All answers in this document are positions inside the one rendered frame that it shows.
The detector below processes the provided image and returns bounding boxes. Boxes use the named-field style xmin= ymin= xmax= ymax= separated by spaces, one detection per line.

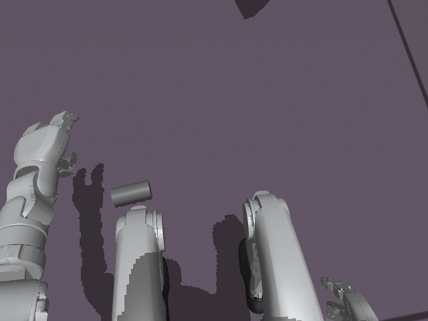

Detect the left robot hand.
xmin=14 ymin=110 xmax=80 ymax=178

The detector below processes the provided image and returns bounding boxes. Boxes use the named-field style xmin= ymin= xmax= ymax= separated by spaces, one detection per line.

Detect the can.
xmin=111 ymin=180 xmax=152 ymax=206

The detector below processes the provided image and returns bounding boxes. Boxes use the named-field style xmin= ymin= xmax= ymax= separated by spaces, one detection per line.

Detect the right robot hand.
xmin=320 ymin=277 xmax=379 ymax=321

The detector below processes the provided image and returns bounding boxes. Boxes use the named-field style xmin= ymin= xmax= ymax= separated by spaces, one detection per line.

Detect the left robot arm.
xmin=0 ymin=161 xmax=60 ymax=321

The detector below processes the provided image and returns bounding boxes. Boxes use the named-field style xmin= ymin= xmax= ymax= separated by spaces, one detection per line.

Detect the right robot foot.
xmin=239 ymin=238 xmax=264 ymax=314

